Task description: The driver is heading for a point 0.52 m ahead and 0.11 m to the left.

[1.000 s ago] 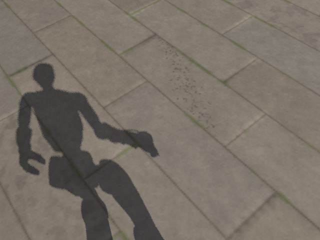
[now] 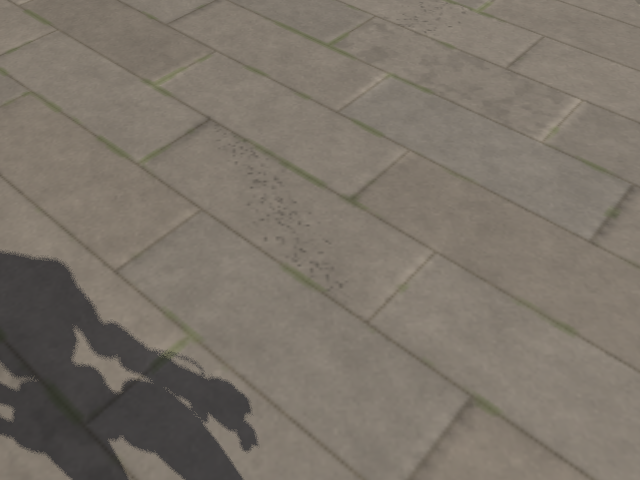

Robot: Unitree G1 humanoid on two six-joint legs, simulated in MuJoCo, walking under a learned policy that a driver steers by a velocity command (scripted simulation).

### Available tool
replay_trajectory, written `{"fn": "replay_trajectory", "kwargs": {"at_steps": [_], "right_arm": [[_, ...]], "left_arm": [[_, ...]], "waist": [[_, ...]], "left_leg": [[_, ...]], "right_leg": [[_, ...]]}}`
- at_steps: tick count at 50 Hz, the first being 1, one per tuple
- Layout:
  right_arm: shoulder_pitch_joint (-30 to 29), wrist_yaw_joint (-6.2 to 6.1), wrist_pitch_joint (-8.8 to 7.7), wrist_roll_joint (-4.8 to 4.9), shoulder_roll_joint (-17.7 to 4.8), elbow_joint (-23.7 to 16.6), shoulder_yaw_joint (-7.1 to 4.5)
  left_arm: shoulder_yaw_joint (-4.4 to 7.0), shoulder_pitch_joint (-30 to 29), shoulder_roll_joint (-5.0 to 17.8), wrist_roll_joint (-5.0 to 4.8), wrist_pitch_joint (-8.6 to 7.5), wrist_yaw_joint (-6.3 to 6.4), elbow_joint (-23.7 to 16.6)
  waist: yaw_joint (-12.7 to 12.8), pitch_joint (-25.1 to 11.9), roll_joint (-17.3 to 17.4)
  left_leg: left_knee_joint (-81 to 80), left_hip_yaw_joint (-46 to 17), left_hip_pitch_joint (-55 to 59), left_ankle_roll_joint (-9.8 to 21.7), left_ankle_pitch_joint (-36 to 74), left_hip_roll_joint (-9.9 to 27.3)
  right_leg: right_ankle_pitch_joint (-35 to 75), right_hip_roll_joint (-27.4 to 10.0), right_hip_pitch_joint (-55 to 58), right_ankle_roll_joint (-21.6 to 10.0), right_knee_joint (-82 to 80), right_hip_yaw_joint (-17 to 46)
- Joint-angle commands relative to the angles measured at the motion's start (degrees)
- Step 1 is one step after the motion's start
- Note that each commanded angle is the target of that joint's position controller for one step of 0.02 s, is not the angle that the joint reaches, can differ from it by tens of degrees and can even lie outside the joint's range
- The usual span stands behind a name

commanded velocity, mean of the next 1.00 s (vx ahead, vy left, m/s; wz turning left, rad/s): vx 0.26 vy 0.00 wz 0.03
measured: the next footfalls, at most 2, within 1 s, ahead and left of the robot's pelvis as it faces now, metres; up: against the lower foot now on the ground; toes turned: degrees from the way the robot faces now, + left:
right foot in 0.94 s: +0.42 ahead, -0.10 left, +0.00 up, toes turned +1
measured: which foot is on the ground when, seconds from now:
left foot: down 0.00-0.96, up 0.98-1.00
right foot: down 0.00-0.48, up 0.50-0.92, down 0.94-1.00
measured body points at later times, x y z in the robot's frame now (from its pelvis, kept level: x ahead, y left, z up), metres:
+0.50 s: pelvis +0.04 +0.03 -0.01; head +0.03 +0.04 +0.44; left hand +0.05 +0.29 -0.16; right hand +0.06 -0.24 -0.15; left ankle +0.02 +0.13 -0.74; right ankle -0.02 -0.12 -0.74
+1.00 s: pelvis +0.27 -0.01 -0.02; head +0.31 -0.01 +0.43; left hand +0.49 +0.24 -0.11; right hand +0.20 -0.26 -0.16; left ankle +0.05 +0.13 -0.68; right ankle +0.38 -0.10 -0.74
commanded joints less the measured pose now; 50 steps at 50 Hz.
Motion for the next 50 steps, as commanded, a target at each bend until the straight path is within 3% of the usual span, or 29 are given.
{"fn": "replay_trajectory", "kwargs": {"at_steps": [1,13,15,17,18,19,20,22,24,25,26,27,28,30,32,34,37,39,42,44,45,46,47,48,49,50], "right_arm": [[0.0,-0.33,-0.48,0.04,-6.4,-1.1,-0.96],[1.9,-0.60,-0.33,0.09,-5.4,1.5,-0.39],[3.0,-0.68,-0.19,0.43,-4.5,2.3,-0.23],[1.7,-0.62,-0.69,0.66,-4.5,1.3,-0.27],[0.5,-0.34,-1.49,0.67,-3.7,0.4,-0.09],[0.1,0.14,-2.48,0.86,-2.4,-0.3,0.22],[-0.1,0.66,-3.43,1.08,-1.9,-0.6,0.35],[2.7,1.68,-4.97,1.79,-1.5,-0.2,0.36],[11.8,1.99,-5.63,1.59,-2.8,3.6,-0.48],[18.5,1.87,-5.74,1.18,-7.0,5.3,-1.65],[24.5,2.68,-6.17,0.99,-14.0,6.0,-3.11],[20.9,2.89,-6.98,0.13,-10.1,5.1,-1.82],[17.2,2.92,-7.56,0.44,-6.9,3.4,-1.04],[14.3,3.29,-7.66,0.79,-5.2,1.8,-0.41],[16.4,2.99,-6.80,0.34,-2.6,2.0,0.49],[18.2,2.16,-6.03,0.15,-3.4,1.8,0.52],[18.0,1.09,-5.39,-0.05,-5.7,0.7,0.28],[19.6,0.84,-5.40,0.20,-6.8,0.8,-0.07],[20.7,0.73,-5.32,1.19,-6.8,1.2,-0.58],[19.1,0.68,-4.91,1.21,-7.7,0.5,-1.15],[18.0,0.72,-4.58,0.98,-8.6,-0.1,-1.53],[16.8,0.85,-4.13,0.59,-8.3,-0.8,-1.47],[15.7,1.05,-4.00,-0.08,-7.3,-2.2,-0.96],[22.4,1.44,-4.67,-0.24,0.6,-3.5,0.92],[23.5,1.57,-5.88,1.52,0.8,-2.5,1.06],[18.2,1.56,-6.49,3.18,-4.8,-4.2,-0.67]], "left_arm": [[1.25,0.5,6.8,-0.07,-0.52,0.22,-1.4],[0.69,2.5,6.3,-0.24,-0.40,0.49,1.9],[0.89,3.7,6.7,-0.60,-0.08,0.78,2.8],[1.60,4.2,8.9,-1.11,-0.04,0.97,2.4],[2.02,5.6,10.1,-1.36,-0.45,0.91,2.4],[2.58,7.0,11.5,-1.64,-0.97,0.82,2.7],[2.91,7.3,12.0,-1.87,-1.48,0.77,2.7],[2.71,3.5,10.7,-2.09,-2.14,0.50,1.3],[2.14,-2.1,8.6,-2.28,-2.21,0.16,-1.2],[1.12,-3.4,4.9,-1.74,-2.78,-0.12,-2.4],[1.01,-3.8,3.9,-1.88,-3.89,0.24,-5.0],[1.63,-3.3,6.4,-3.01,-4.67,0.15,-4.7],[1.70,-1.8,6.5,-3.54,-5.25,-0.43,-4.0],[2.28,-2.3,7.0,-2.60,-6.02,-0.99,-3.3],[2.63,-4.2,6.5,-1.82,-6.08,-1.82,-3.9],[2.11,-6.7,4.1,-1.66,-5.60,-2.36,-5.0],[0.88,-14.8,1.7,-1.80,-5.36,-2.61,-8.4],[0.66,-18.0,2.2,-2.07,-5.28,-2.94,-9.7],[0.90,-20.4,4.0,-2.36,-5.38,-3.52,-11.5],[1.86,-17.6,6.3,-2.23,-5.78,-3.64,-11.6],[2.72,-13.4,8.0,-2.18,-5.90,-3.41,-10.8],[4.09,-4.5,10.2,-2.38,-5.82,-2.91,-8.3],[5.27,6.3,12.8,-2.21,-5.54,-2.14,-5.7],[6.48,13.4,18.1,-0.48,-5.06,-1.77,-4.2],[5.12,12.8,14.2,-0.34,-5.11,-2.23,-3.9],[3.93,6.6,10.2,-0.93,-5.48,-2.35,-4.6]], "waist": [[0.2,-1.5,-0.5],[0.3,-0.8,-0.3],[0.5,-1.2,-1.5],[1.3,3.2,-4.5],[2.1,5.0,-6.9],[2.4,5.6,-10.1],[2.3,6.7,-11.0],[-0.6,7.5,-10.0],[-5.0,5.6,-5.3],[-6.5,2.3,5.9],[-7.4,0.1,18.6],[-4.9,2.2,11.6],[-3.0,4.9,7.7],[-1.9,5.0,5.0],[-2.2,3.2,6.0],[-2.6,2.6,5.5],[-3.9,4.7,4.7],[-4.4,5.6,5.8],[-3.3,6.8,5.8],[-0.1,4.3,6.1],[2.5,0.9,7.1],[7.1,-4.8,7.1],[11.7,-12.3,6.1],[8.9,-22.8,-7.7],[8.3,-26.8,-14.4],[7.0,-14.8,-10.6]], "left_leg": [[-2.7,-0.1,2.1,1.0,8.8,0.4],[-2.8,0.2,1.4,1.2,8.6,0.1],[-0.7,2.8,0.3,1.7,-4.8,-2.3],[4.0,4.3,-6.5,2.8,-17.4,-4.0],[7.6,4.8,-10.1,3.2,-16.8,-4.0],[12.6,5.4,-12.3,3.4,-13.3,-3.7],[15.9,3.9,-12.7,4.2,-11.3,-1.9],[11.1,3.3,-9.3,6.6,-12.0,-0.4],[-1.8,2.2,7.0,7.3,-5.1,-1.2],[-8.7,-12.2,14.9,9.6,-10.3,7.3],[-17.3,-35.3,20.0,17.2,-15.9,18.9],[-18.0,-39.3,18.1,19.0,-17.4,21.3],[-17.3,-33.0,17.3,17.4,-14.7,19.4],[-17.7,-21.9,17.7,13.7,-4.6,15.2],[-18.1,-13.1,17.1,11.8,9.2,11.5],[-18.5,-8.7,16.4,12.3,16.9,10.3],[-20.9,-4.6,9.9,12.3,16.9,8.8],[-22.5,-3.6,7.8,12.6,15.7,9.2],[-21.4,-3.7,11.3,12.1,19.1,11.9],[-16.6,-4.0,14.7,11.0,31.0,13.2],[-11.4,-3.7,15.2,10.4,41.7,13.0],[-1.6,-2.3,13.2,9.1,47.9,10.8],[12.2,-1.7,3.1,7.4,39.2,8.2],[34.8,1.5,-17.6,3.7,9.3,-1.4],[46.7,-5.7,-23.6,4.0,-17.7,-4.2],[50.8,-6.3,-28.4,4.8,-14.9,-0.7]], "right_leg": [[9.9,-2.7,-3.0,-1.0,-5.9,2.2],[9.2,-2.0,-3.6,-0.7,-5.8,1.2],[-7.3,-1.2,-4.0,-1.7,-7.0,1.2],[-26.0,-4.4,-7.2,-5.0,-10.4,6.7],[-30.8,-8.0,-7.1,-7.2,-13.2,12.0],[-33.3,-12.7,-6.3,-9.7,-16.2,18.5],[-32.7,-16.0,-7.7,-11.9,-17.9,23.3],[-27.2,-16.2,-9.7,-11.6,-16.5,21.8],[-16.1,-8.8,-17.0,-6.9,-7.5,11.1],[-8.7,-2.1,-23.2,-3.1,9.4,1.3],[-14.6,2.7,-32.5,-1.0,24.6,-2.8],[-16.1,-0.2,-36.6,-1.7,35.0,2.3],[-10.6,-2.7,-39.4,-2.9,38.8,3.5],[-1.2,-6.1,-40.8,-3.7,36.9,1.5],[3.7,-7.3,-37.3,-2.7,32.6,-0.9],[6.7,-6.9,-36.3,-1.0,27.8,-3.1],[13.0,-5.0,-30.8,0.6,14.3,-5.4],[16.2,-3.6,-26.6,0.6,8.7,-6.6],[17.1,-3.5,-25.0,-1.3,4.0,-4.7],[15.0,-2.3,-20.4,-2.8,2.3,-4.0],[13.6,-0.7,-14.1,-3.8,2.5,-4.8],[13.4,0.5,-2.6,-5.2,2.1,-5.5],[12.2,-4.7,14.7,-7.5,4.1,-0.4],[-1.2,-20.7,35.9,-14.5,0.4,23.7],[-9.0,-26.1,34.3,-17.1,-11.2,41.8],[-11.3,-24.0,24.2,-13.8,-13.3,34.0]]}}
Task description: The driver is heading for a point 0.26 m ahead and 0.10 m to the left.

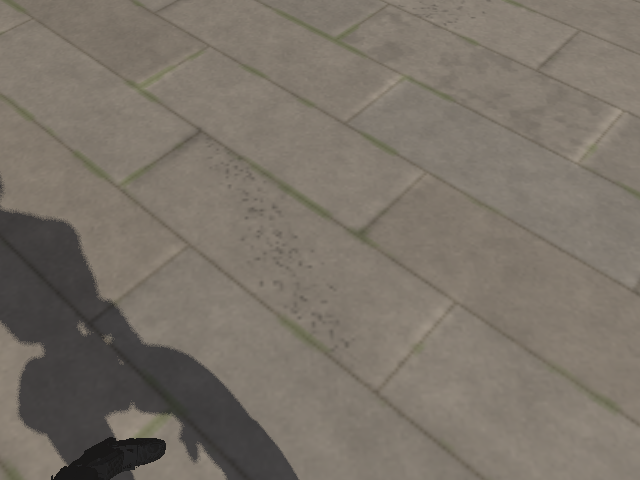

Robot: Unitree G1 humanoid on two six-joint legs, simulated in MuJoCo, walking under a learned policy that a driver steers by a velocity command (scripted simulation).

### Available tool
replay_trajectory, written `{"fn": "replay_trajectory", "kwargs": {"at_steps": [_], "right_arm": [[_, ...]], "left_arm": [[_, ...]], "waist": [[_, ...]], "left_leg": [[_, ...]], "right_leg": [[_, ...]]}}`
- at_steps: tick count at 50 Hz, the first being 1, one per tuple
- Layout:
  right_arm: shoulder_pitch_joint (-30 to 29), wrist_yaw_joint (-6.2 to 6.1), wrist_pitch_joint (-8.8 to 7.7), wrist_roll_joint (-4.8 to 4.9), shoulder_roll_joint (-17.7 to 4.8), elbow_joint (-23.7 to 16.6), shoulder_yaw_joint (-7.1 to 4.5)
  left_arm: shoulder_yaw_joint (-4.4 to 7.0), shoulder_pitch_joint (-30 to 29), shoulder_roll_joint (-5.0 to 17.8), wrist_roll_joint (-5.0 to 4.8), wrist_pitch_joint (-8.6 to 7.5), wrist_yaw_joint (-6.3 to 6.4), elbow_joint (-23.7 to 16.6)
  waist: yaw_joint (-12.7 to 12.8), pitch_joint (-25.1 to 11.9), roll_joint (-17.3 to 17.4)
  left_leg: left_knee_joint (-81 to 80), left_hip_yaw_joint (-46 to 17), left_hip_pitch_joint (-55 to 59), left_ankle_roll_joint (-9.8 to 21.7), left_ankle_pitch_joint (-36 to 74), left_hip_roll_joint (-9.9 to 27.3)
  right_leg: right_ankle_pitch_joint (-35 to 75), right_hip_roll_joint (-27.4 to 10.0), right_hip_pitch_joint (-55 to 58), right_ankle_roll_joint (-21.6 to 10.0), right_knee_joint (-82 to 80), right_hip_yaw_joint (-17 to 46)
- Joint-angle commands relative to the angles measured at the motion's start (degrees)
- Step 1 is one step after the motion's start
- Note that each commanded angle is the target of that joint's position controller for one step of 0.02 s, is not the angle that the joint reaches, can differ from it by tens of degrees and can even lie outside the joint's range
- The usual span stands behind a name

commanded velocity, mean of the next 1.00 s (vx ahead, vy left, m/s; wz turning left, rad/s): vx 0.14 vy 0.00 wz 0.11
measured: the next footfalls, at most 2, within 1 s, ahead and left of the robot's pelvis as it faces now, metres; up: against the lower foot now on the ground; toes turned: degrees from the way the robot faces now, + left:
left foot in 0.38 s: +0.33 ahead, +0.14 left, +0.00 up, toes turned +7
right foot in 0.66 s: +0.28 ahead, -0.11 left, +0.00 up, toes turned +4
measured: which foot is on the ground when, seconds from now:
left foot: up 0.00-0.36, down 0.38-1.00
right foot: down 0.00-0.40, up 0.42-0.64, down 0.66-1.00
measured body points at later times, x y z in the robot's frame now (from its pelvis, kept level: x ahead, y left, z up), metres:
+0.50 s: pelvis +0.20 +0.03 +0.01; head +0.23 +0.05 +0.46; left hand +0.23 +0.29 -0.14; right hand +0.37 -0.21 -0.10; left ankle +0.29 +0.13 -0.72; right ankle +0.13 -0.11 -0.68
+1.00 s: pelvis +0.26 +0.01 +0.02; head +0.28 +0.01 +0.47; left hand +0.27 +0.26 -0.13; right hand +0.37 -0.24 -0.13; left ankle +0.29 +0.13 -0.72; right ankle +0.24 -0.11 -0.72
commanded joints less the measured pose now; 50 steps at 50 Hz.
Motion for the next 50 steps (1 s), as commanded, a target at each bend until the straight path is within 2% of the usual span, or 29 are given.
{"fn": "replay_trajectory", "kwargs": {"at_steps": [1,2,4,5,7,10,12,16,18,19,20,21,22,23,24,25,27,28,29,31,32,33,34,35,36,37,39,41,50], "right_arm": [[-2.9,-0.19,-2.39,2.31,-7.5,-6.3,-1.71],[-4.6,-0.66,-2.09,1.66,-6.4,-6.6,-1.97],[-2.7,-0.93,-0.30,1.08,-4.0,-6.0,-2.52],[-2.0,-1.08,0.46,0.96,-2.9,-5.9,-2.57],[-3.0,-1.50,1.36,0.27,-2.9,-7.3,-2.94],[-8.7,-0.75,1.05,-0.98,-2.6,-10.1,-2.51],[-14.0,0.31,0.55,-1.22,-1.6,-11.4,-1.72],[-18.5,1.10,0.65,-1.32,-4.3,-13.5,-1.98],[-16.7,1.16,0.47,-1.69,-5.9,-13.2,-2.58],[-14.1,0.79,0.34,-2.02,-8.4,-12.2,-3.54],[-10.8,0.24,0.39,-2.35,-13.5,-11.8,-4.80],[-9.1,-0.10,1.06,-2.92,-12.4,-11.1,-4.08],[-8.7,0.22,1.36,-2.16,-7.0,-10.7,-2.65],[-11.7,0.53,1.18,-1.68,-6.5,-10.9,-2.21],[-15.3,0.49,1.03,-1.71,-6.9,-11.5,-2.22],[-19.2,0.28,1.02,-1.75,-7.2,-12.2,-2.25],[-23.1,-0.29,1.45,-2.45,-7.8,-12.6,-2.51],[-23.4,-0.46,1.65,-2.59,-7.5,-12.4,-2.48],[-23.5,-0.59,1.78,-2.45,-7.1,-12.1,-2.40],[-24.1,-0.78,2.11,-1.45,-6.4,-11.4,-2.22],[-23.1,-0.78,2.27,-0.91,-5.9,-10.6,-2.06],[-21.2,-0.69,2.32,-0.89,-4.8,-9.5,-1.78],[-20.1,-0.63,2.46,-1.47,-4.8,-9.1,-1.84],[-19.6,-0.88,2.66,-1.65,-3.6,-9.3,-1.78],[-20.4,-1.14,2.67,-1.95,-4.3,-8.8,-1.87],[-20.0,-1.31,2.65,-1.77,-4.6,-8.4,-2.10],[-19.1,-1.44,2.69,-1.73,-5.4,-7.2,-2.34],[-18.8,-1.19,2.53,-1.48,-4.9,-6.4,-2.36],[-18.1,-1.35,3.28,-1.04,-5.0,-3.3,-2.52]], "left_arm": [[2.21,15.0,7.7,0.01,-0.08,0.37,2.4],[1.87,11.5,6.1,0.37,-0.54,0.05,2.5],[1.41,8.5,3.8,1.51,-1.13,-0.37,3.4],[1.42,8.9,3.7,1.66,-1.36,-0.45,4.2],[1.61,9.5,5.2,1.90,-1.78,-0.17,5.6],[1.86,9.6,7.1,1.85,-1.15,1.16,6.6],[1.84,11.3,8.0,1.49,-0.36,2.06,7.2],[2.24,14.7,10.3,0.00,1.38,2.49,9.5],[2.28,13.9,10.2,-0.82,2.24,2.63,9.9],[1.98,16.2,9.0,-0.44,2.42,2.57,10.6],[1.28,19.8,7.2,1.29,2.07,2.46,10.5],[-0.64,26.2,1.6,1.92,2.06,2.02,11.6],[-0.25,23.2,3.4,0.71,3.00,1.91,11.9],[0.35,19.3,5.7,-0.43,3.90,2.09,10.7],[0.56,17.1,5.7,-0.66,4.88,2.78,10.5],[0.87,15.9,6.1,-0.18,5.71,3.53,10.5],[0.89,16.4,5.5,0.22,6.76,4.46,11.2],[0.77,17.3,4.7,0.33,6.90,4.64,11.9],[0.63,18.0,4.0,0.39,6.95,4.63,12.6],[0.42,19.3,3.0,0.82,6.96,4.15,14.0],[0.43,19.0,3.2,1.43,7.04,3.81,14.2],[0.51,17.9,4.5,2.29,7.10,3.58,13.7],[0.77,16.5,7.1,2.15,7.07,3.67,12.8],[1.03,14.3,8.3,1.28,6.72,3.56,13.3],[0.55,12.3,6.2,1.20,5.98,3.44,12.7],[0.31,11.7,5.4,1.45,5.30,3.43,12.9],[0.38,12.1,5.6,1.22,4.17,3.26,13.2],[0.33,14.7,5.5,0.88,3.85,3.34,14.2],[0.05,16.6,4.7,0.70,4.82,3.45,15.0]], "waist": [[8.2,-8.6,-7.4],[6.3,-4.9,-4.3],[2.9,-2.4,-5.9],[2.2,-1.7,-5.4],[0.8,-0.4,-4.8],[0.8,-0.9,-4.0],[2.9,-2.1,-3.5],[4.1,-4.1,-3.7],[2.0,-5.0,-3.4],[1.3,-6.7,-1.4],[2.1,-11.9,4.8],[4.1,-19.0,13.8],[2.4,-20.9,11.0],[2.6,-16.8,8.5],[3.5,-13.3,6.0],[4.4,-10.2,4.8],[6.2,-8.3,6.7],[6.4,-8.8,6.8],[6.5,-9.4,6.7],[7.6,-9.6,6.1],[7.6,-8.8,5.4],[6.7,-6.7,3.4],[5.0,-3.9,0.1],[2.7,-1.5,-7.0],[3.0,-0.3,-7.3],[2.6,-0.5,-7.4],[3.0,-1.2,-5.0],[3.9,-2.9,-2.9],[4.4,-4.3,-0.6]], "left_leg": [[25.8,-2.1,-34.3,2.0,4.1,3.6],[22.8,-1.6,-31.5,2.1,8.1,5.7],[18.8,-1.9,-24.7,2.3,11.1,7.6],[17.9,-1.5,-23.2,2.1,10.5,7.3],[14.6,-1.1,-24.2,1.0,11.8,6.2],[0.2,0.8,-24.5,-0.2,21.2,6.0],[-8.5,3.5,-21.6,-0.7,27.3,5.0],[-16.1,3.8,-19.9,0.2,26.0,3.2],[-22.4,4.9,-15.4,2.0,27.8,1.7],[-26.4,4.6,-9.4,3.4,36.4,1.2],[-22.8,-1.8,1.7,6.3,62.7,8.4],[-22.1,-14.3,13.8,16.3,70.6,19.2],[-25.5,-18.3,10.9,18.7,61.1,20.8],[-28.0,-16.0,6.0,16.7,49.8,18.4],[-29.8,-13.8,1.6,14.6,41.2,16.7],[-32.0,-12.0,-3.7,13.1,34.4,15.5],[-34.7,-9.2,-11.3,11.3,26.7,13.0],[-35.1,-7.8,-12.9,11.2,25.7,12.2],[-35.2,-6.6,-13.7,11.0,24.1,11.6],[-34.6,-4.1,-15.7,9.3,16.5,9.8],[-34.5,-3.1,-16.9,7.3,9.8,8.4],[-34.0,-2.1,-18.2,4.4,3.7,6.7],[-32.0,-0.1,-18.0,2.0,0.9,4.2],[-30.5,3.7,-11.8,0.1,6.2,0.9],[-27.7,4.0,-6.7,-0.4,11.5,0.7],[-26.5,4.1,-4.7,0.1,15.1,0.8],[-26.0,3.4,-4.6,1.2,20.3,1.5],[-25.8,3.3,-4.9,1.6,24.7,1.8],[-24.6,3.6,-3.3,1.1,31.0,2.0]], "right_leg": [[-15.9,-21.2,32.7,-9.1,-20.7,30.6],[-9.5,-18.8,24.4,-7.7,-22.6,23.5],[0.1,-14.8,15.6,-6.2,-25.1,13.0],[7.5,-14.2,13.2,-7.1,-25.5,10.1],[22.9,-14.0,11.3,-8.9,-25.2,5.3],[30.0,-12.1,12.3,-8.9,-24.4,-0.3],[31.3,-11.1,13.5,-8.4,-23.4,-2.1],[30.2,-13.8,20.9,-7.7,-18.1,0.3],[27.4,-13.0,22.3,-5.4,-12.0,0.5],[25.8,-10.1,21.8,-3.1,-6.4,-0.2],[13.4,-6.0,16.4,0.1,2.9,-2.6],[-16.8,-0.6,5.8,3.7,15.5,-2.1],[-32.9,-0.5,4.3,5.1,22.2,3.5],[-33.4,-1.9,2.2,5.0,25.0,5.6],[-31.3,-3.0,0.8,5.1,24.8,5.8],[-28.4,-4.0,1.4,5.5,21.8,6.0],[-23.0,-3.8,7.3,6.0,14.9,4.9],[-20.1,-3.4,10.2,6.0,12.0,4.3],[-16.6,-3.1,12.8,5.8,8.7,3.8],[-6.6,-2.1,18.6,4.8,-0.8,2.1],[-3.1,-1.7,20.7,3.9,-5.0,1.6],[-1.3,-3.7,20.8,2.5,-8.1,3.8],[-5.7,-7.1,17.2,0.9,-10.9,6.9],[-18.5,-6.7,7.3,-0.7,-13.2,7.7],[-21.6,-6.0,3.1,0.0,-15.7,7.9],[-20.0,-6.0,2.6,1.0,-16.4,7.7],[-12.4,-5.1,5.9,2.2,-14.8,6.6],[-6.1,-4.5,9.8,2.1,-12.9,5.8],[3.4,-3.7,13.9,1.6,-11.1,4.6]]}}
